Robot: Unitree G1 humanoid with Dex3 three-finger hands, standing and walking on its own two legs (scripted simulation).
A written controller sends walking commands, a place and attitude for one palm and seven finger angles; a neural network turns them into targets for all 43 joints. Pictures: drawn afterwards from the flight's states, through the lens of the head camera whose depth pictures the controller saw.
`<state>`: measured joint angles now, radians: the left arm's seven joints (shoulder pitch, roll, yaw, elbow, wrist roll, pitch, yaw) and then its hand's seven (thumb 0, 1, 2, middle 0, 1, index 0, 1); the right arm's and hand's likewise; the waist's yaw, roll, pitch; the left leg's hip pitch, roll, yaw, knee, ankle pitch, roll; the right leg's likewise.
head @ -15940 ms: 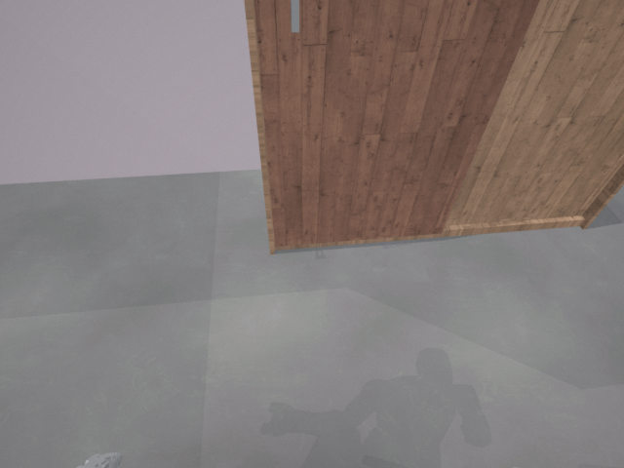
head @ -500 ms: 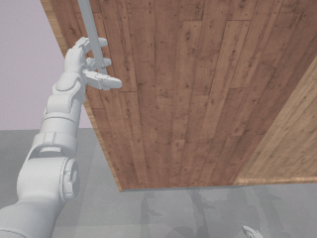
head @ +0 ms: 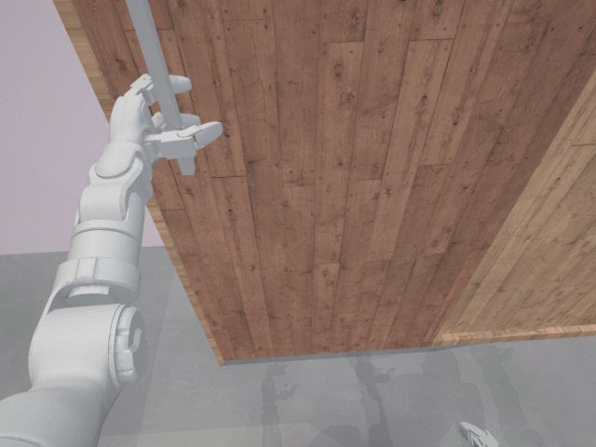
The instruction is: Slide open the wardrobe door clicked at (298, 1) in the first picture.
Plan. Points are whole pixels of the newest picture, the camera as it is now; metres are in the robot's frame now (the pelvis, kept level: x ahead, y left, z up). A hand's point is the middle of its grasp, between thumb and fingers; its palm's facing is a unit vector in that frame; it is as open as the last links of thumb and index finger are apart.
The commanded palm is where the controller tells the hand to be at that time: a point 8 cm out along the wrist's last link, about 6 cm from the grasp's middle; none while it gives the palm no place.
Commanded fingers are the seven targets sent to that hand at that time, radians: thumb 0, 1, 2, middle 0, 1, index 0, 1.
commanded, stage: grip the handle and tug to test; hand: left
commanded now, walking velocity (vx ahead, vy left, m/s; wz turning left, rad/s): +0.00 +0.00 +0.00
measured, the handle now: (166, 84) +0.51 +0.20 +0.25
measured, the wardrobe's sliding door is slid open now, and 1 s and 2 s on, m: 0.00 0.00 0.00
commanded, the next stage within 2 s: tug the door sideways, standing still in 0.98 s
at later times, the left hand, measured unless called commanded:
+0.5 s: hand (183, 127) +0.45 +0.17 +0.22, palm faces +0.10 -1.00 +0.00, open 5.7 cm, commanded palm +0.42 +0.21 +0.22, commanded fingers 0.00 0.90 0.90 -0.45 -1.40 -0.45 -1.40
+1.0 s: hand (185, 130) +0.45 +0.16 +0.22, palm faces +0.09 -1.00 +0.00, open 5.9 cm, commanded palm +0.38 +0.21 +0.22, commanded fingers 0.00 0.90 0.90 -0.45 -1.40 -0.45 -1.40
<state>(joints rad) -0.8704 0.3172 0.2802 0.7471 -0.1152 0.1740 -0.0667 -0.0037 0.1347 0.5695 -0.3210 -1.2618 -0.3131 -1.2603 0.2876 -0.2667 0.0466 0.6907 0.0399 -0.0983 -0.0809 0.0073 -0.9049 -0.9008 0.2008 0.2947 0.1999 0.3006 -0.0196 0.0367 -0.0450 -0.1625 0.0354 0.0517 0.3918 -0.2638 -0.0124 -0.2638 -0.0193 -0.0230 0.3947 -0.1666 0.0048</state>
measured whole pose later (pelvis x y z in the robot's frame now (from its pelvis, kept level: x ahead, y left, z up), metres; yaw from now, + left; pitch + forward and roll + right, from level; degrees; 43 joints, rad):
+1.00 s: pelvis +0.03 +0.01 +0.00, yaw -2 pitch +2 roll +0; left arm -0.65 0.28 0.30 0.36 -0.14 0.33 -0.04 0.01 0.81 0.81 -0.26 -1.35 -0.25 -1.30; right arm 0.24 -0.26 0.04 0.64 0.04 -0.04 -0.05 0.01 -0.90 -0.90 0.20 0.29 0.20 0.30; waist -0.02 0.05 -0.06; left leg -0.09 0.04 0.09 0.35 -0.28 -0.01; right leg -0.21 -0.01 0.01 0.36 -0.18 0.01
